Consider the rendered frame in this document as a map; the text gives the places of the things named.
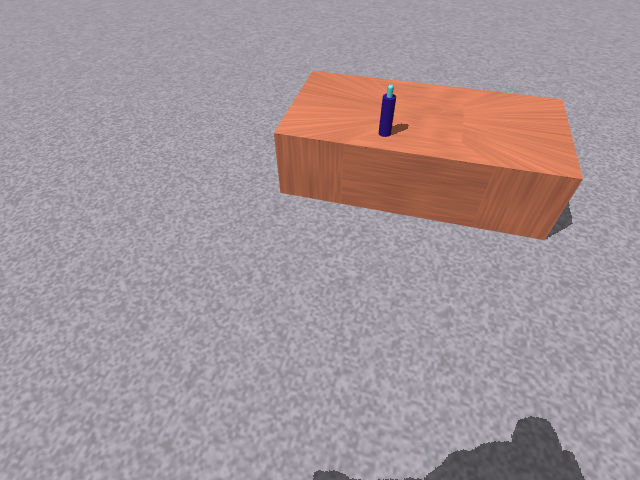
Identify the bottle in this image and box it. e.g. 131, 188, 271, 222
379, 85, 396, 137

